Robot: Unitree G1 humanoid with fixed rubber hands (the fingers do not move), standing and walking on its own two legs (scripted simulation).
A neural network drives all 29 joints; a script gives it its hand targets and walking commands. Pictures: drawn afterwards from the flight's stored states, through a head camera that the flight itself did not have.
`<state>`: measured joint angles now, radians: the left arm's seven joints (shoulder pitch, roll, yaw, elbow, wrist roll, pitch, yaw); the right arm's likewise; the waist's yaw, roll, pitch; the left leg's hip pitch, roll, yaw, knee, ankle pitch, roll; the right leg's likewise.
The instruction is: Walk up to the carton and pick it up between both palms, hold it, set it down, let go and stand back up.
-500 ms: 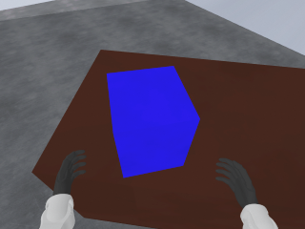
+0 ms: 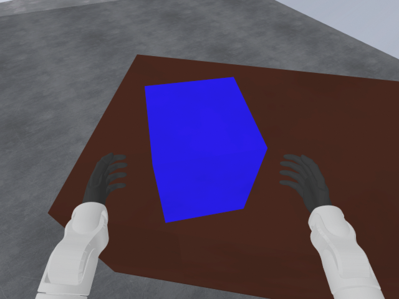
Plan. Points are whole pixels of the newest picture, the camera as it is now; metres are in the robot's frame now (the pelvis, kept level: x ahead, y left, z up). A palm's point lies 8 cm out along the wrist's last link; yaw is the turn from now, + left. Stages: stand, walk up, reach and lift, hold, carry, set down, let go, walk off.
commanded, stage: reach and lift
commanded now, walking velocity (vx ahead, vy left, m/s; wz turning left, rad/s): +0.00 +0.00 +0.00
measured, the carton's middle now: (198, 152) +0.42 +0.04 +0.01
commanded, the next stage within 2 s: none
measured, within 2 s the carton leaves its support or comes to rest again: neither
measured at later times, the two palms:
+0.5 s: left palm (93, 155) +0.31 +0.22 +0.13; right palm (312, 150) +0.38 -0.18 +0.11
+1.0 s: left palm (95, 115) +0.36 +0.22 +0.18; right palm (305, 106) +0.44 -0.16 +0.16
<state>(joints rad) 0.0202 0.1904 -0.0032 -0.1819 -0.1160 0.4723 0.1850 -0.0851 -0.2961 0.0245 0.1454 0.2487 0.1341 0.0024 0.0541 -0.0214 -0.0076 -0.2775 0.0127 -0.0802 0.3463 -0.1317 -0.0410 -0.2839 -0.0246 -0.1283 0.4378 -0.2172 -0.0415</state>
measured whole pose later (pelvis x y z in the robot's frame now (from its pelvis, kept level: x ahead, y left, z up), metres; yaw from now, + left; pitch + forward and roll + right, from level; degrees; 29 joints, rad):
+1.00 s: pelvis +0.00 +0.00 +0.00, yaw +0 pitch +3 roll +1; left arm -0.62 0.19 0.11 0.01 -0.13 0.82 0.20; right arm -0.81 -0.39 0.02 0.60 0.33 0.41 -0.02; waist 0.10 -0.02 0.00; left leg -0.28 0.01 -0.08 0.35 -0.13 -0.05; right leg -0.28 -0.02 -0.13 0.44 -0.22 -0.04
